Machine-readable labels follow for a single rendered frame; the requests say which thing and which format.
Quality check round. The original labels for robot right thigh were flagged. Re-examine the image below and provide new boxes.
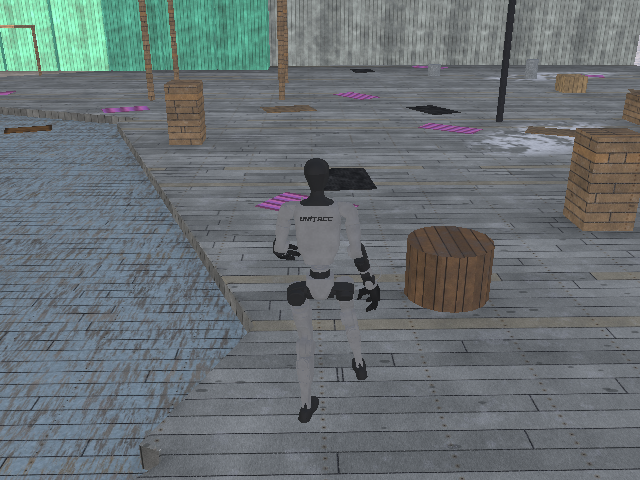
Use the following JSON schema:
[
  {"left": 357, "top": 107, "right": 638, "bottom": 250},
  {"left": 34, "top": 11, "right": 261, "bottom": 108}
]
[{"left": 334, "top": 276, "right": 355, "bottom": 327}]

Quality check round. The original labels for robot left thigh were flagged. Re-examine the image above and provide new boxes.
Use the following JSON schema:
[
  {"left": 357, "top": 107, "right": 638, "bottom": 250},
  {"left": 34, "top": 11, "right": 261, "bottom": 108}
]
[{"left": 287, "top": 281, "right": 316, "bottom": 357}]

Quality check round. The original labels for left robot forearm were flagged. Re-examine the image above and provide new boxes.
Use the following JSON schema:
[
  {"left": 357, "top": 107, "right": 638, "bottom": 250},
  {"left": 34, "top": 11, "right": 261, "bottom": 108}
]
[{"left": 273, "top": 238, "right": 287, "bottom": 257}]

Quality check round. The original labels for right robot hand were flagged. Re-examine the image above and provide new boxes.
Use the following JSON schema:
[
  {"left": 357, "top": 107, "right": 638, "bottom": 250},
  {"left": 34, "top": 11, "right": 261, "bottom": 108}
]
[{"left": 357, "top": 284, "right": 380, "bottom": 312}]

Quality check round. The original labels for robot right upper arm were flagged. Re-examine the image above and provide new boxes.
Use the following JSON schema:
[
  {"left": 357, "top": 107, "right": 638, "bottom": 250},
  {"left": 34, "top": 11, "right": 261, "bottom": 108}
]
[{"left": 338, "top": 201, "right": 363, "bottom": 259}]

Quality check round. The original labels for robot left upper arm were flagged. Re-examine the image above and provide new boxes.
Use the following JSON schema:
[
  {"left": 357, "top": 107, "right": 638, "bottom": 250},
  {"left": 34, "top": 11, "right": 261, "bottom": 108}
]
[{"left": 274, "top": 201, "right": 298, "bottom": 253}]

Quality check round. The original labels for robot thigh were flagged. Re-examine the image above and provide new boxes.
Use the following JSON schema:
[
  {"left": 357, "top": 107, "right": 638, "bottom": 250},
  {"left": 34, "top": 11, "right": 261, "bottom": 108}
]
[
  {"left": 334, "top": 276, "right": 355, "bottom": 327},
  {"left": 287, "top": 281, "right": 316, "bottom": 357}
]

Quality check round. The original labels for right robot forearm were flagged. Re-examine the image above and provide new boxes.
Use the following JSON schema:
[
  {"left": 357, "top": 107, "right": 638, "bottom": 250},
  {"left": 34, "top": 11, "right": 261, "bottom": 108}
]
[{"left": 354, "top": 243, "right": 377, "bottom": 290}]

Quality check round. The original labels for left robot hand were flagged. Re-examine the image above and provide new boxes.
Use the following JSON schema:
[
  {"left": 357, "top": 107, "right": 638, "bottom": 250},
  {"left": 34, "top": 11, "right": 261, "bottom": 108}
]
[{"left": 277, "top": 244, "right": 301, "bottom": 260}]

